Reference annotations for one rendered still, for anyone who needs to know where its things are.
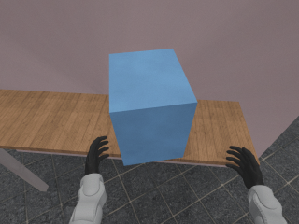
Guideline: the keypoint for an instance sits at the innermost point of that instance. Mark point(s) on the left robot forearm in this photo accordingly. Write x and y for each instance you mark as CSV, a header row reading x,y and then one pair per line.
x,y
91,199

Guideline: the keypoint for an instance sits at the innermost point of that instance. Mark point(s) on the robot right hand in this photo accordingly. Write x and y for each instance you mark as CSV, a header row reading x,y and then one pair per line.
x,y
248,168

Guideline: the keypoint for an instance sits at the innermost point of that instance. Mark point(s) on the right robot forearm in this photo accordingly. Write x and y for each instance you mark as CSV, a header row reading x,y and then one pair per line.
x,y
264,207

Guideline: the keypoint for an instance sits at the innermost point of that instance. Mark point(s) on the robot left hand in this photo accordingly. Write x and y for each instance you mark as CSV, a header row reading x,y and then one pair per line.
x,y
93,160

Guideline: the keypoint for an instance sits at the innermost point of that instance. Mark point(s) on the table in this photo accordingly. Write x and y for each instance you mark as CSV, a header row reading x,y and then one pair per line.
x,y
68,122

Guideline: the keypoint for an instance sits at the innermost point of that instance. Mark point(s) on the carton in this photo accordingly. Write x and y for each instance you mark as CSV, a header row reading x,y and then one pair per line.
x,y
151,105

